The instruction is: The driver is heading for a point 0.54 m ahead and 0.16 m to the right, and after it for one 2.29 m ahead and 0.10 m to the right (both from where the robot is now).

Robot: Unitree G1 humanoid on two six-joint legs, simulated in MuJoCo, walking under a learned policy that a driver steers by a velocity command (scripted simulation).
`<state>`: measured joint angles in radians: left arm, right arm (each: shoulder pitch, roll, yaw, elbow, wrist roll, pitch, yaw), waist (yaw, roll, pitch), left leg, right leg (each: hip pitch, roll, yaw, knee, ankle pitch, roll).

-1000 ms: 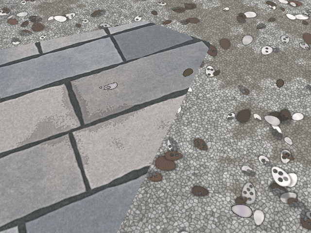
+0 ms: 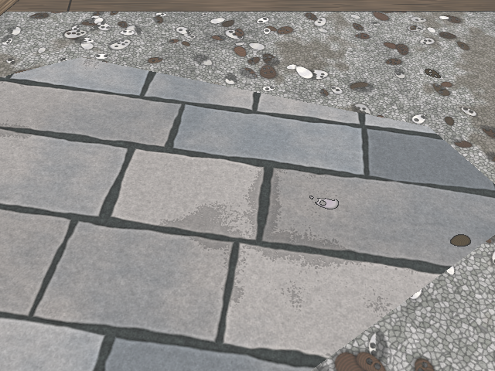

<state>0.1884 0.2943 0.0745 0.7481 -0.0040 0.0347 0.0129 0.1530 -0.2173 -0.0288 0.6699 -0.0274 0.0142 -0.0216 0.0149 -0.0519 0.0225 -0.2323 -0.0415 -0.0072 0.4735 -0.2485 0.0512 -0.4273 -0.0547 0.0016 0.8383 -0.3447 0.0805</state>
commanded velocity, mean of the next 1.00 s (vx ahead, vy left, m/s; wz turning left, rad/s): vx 0.14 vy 0.00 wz -0.46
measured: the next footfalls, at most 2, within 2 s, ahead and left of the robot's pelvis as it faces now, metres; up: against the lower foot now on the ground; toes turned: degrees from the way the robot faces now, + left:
right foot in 0.16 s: +0.01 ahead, -0.12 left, +0.00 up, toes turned -7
left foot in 0.54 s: +0.32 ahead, +0.05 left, +0.00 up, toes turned -22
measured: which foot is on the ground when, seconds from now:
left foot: down 0.00-0.18, up 0.20-0.52, down 0.54-0.96, up 0.98-1.00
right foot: up 0.00-0.14, down 0.16-0.54, up 0.56-0.94, down 0.96-1.00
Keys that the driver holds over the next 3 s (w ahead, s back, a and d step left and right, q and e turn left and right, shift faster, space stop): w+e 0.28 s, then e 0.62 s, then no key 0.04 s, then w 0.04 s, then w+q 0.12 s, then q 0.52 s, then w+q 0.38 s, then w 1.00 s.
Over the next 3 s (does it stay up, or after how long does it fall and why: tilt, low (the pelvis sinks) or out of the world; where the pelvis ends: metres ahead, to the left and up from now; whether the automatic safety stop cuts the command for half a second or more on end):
stays up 0.91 -0.14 0.00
